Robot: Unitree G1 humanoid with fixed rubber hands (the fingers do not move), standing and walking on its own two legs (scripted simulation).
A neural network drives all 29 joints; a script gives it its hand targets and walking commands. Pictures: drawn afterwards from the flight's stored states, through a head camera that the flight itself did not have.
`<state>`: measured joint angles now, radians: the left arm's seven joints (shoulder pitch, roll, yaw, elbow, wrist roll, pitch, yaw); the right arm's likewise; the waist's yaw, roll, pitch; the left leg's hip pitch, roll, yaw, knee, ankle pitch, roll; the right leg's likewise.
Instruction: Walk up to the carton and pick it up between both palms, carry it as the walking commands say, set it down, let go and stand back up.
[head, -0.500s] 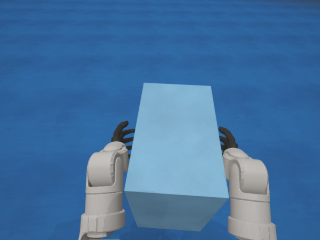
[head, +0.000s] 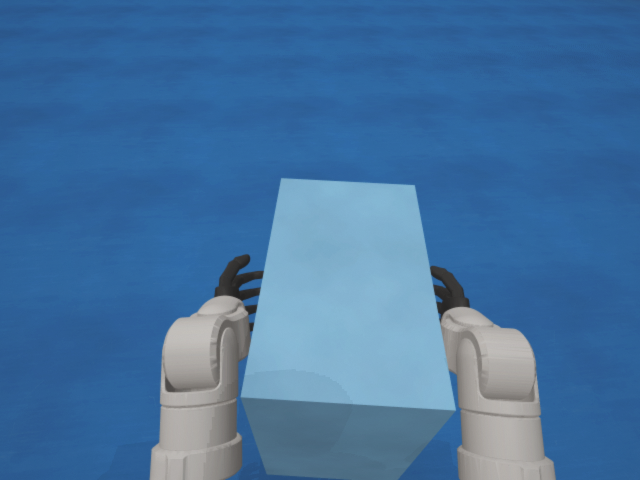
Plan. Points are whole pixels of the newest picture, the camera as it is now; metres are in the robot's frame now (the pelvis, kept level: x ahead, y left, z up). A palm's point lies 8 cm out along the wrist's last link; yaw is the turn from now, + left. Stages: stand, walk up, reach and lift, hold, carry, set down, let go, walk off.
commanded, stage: carry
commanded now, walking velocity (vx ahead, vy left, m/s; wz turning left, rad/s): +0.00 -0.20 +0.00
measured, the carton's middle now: (339, 332) +0.30 +0.01 +0.05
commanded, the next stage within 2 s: none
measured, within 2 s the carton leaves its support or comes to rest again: neither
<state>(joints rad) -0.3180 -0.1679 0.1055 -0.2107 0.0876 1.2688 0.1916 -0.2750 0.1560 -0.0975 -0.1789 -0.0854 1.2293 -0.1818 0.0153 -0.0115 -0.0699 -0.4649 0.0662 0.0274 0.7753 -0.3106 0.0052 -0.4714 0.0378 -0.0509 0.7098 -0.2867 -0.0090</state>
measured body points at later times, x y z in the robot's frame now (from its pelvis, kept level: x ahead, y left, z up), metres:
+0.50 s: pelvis -0.03 -0.04 -0.01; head -0.03 -0.04 +0.44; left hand +0.27 +0.10 +0.09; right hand +0.27 -0.17 +0.08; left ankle +0.02 +0.11 -0.71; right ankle +0.09 -0.10 -0.71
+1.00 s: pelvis -0.07 -0.09 +0.01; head -0.05 -0.08 +0.45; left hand +0.23 +0.04 +0.09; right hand +0.23 -0.22 +0.09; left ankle -0.06 +0.06 -0.69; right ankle +0.01 -0.17 -0.71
